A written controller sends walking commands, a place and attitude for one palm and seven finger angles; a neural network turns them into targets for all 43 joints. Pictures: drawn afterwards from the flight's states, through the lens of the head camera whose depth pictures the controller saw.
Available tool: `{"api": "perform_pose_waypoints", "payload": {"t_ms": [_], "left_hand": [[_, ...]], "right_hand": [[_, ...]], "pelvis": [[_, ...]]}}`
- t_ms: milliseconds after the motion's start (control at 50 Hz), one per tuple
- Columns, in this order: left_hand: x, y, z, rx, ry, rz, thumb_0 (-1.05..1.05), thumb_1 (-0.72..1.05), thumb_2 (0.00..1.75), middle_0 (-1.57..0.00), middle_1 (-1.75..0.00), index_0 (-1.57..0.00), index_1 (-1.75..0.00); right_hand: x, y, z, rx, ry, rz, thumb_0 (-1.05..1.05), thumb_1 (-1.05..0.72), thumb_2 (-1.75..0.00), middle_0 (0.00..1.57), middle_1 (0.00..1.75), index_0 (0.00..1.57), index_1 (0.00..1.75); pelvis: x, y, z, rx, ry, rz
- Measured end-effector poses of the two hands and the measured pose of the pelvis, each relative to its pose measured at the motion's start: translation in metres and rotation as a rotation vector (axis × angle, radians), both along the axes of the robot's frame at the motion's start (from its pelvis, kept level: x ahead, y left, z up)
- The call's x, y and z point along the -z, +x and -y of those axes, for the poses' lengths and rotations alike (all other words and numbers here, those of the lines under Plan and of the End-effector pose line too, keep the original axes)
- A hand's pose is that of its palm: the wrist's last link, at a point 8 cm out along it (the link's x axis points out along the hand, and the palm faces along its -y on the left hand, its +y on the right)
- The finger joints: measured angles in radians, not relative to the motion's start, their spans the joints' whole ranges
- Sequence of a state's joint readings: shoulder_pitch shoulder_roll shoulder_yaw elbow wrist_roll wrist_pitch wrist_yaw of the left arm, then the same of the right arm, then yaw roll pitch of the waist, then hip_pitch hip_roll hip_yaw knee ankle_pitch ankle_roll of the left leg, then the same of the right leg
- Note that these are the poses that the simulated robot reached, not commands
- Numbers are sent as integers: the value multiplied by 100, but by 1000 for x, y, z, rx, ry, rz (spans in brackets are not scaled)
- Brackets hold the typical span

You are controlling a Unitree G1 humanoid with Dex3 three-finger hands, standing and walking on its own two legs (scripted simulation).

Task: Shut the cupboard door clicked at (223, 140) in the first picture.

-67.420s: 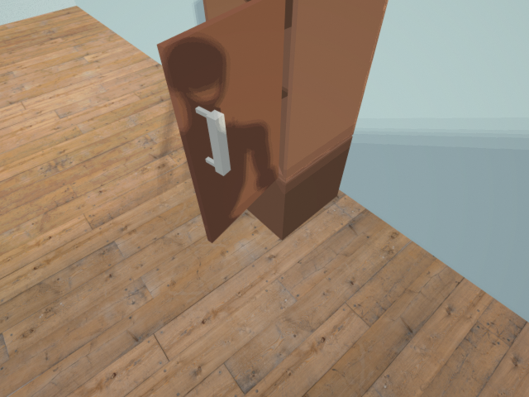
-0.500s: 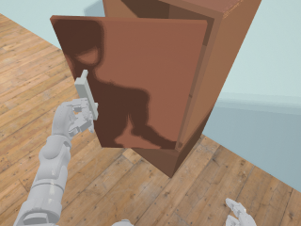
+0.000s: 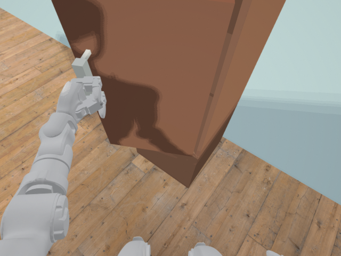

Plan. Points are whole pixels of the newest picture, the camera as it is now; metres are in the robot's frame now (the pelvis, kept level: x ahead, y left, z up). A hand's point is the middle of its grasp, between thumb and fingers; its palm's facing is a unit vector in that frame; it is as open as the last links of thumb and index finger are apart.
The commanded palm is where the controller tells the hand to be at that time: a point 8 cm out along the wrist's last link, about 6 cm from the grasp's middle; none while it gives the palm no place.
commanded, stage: push the door shut along its arc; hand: left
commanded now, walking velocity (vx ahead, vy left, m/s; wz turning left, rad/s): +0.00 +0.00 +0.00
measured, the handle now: (92, 81) +0.52 +0.20 +0.09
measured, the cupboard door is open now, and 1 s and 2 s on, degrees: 27 8 0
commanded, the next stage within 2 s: pull the fist back off the door in 1.22 s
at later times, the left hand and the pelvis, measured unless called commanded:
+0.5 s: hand (117, 85) +0.50 +0.13 +0.09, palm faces -0.28 -0.96 -0.02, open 3.1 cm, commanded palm +0.51 +0.17 +0.09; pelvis +0.01 +0.00 -0.01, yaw -2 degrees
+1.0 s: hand (133, 70) +0.56 +0.10 +0.09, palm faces -0.39 -0.92 -0.01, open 2.9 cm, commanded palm +0.57 +0.13 +0.09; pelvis +0.01 +0.00 -0.03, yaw -3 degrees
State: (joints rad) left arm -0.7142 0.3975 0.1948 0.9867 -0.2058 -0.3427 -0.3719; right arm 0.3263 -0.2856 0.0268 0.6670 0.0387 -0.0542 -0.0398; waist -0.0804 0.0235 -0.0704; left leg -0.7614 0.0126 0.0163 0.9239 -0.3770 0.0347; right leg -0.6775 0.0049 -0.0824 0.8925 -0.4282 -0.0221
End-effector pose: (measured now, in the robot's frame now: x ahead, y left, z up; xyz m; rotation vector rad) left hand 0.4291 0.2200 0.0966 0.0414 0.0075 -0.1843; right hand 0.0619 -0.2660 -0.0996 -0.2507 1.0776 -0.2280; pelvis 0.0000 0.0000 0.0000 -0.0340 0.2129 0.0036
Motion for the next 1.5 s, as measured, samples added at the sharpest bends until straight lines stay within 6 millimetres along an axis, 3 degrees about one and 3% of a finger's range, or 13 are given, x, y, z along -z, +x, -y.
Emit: {"api": "perform_pose_waypoints", "payload": {"t_ms": [380,640,860,1120,1340,1440,1500], "left_hand": [[3,55,27,74,-15,-22,2,90,90,-130,-150,-129,-150],[1,83,35,131,-10,-35,2,90,90,-130,-150,-130,-150],[-1,115,62,201,-25,-43,2,90,90,-130,-150,-130,-150],[0,138,71,236,-2,-58,-1,88,93,-130,-150,-130,-150],[-1,154,86,267,-6,-63,1,92,95,-130,-150,-130,-150],[9,151,79,-7,-140,-77,-2,74,91,-130,-150,-130,-150],[14,146,74,-210,-99,-51,-2,73,90,-130,-150,-129,-150]], "right_hand": [[9,-45,-2,94,3,-114,1,-90,-90,20,30,21,30],[11,-57,3,109,-22,-175,1,-90,-90,20,30,21,30],[13,-68,2,139,-40,-196,0,-90,-90,20,30,21,30],[22,-95,-9,167,-28,-296,0,-90,-90,20,30,21,30],[22,-104,-7,174,-54,-323,0,-90,-90,20,30,21,30],[23,-103,-15,118,-11,-329,0,-91,-90,20,30,21,30],[23,-102,-22,86,35,-328,0,-91,-90,20,30,21,30]], "pelvis": [[9,4,-2,27,-4,-74],[15,5,-1,21,-16,-117],[23,6,-3,34,-21,-162],[31,8,-3,34,-27,-205],[38,7,-4,31,-36,-235],[38,7,-5,27,-39,-248],[37,7,-4,26,-36,-249]]}}
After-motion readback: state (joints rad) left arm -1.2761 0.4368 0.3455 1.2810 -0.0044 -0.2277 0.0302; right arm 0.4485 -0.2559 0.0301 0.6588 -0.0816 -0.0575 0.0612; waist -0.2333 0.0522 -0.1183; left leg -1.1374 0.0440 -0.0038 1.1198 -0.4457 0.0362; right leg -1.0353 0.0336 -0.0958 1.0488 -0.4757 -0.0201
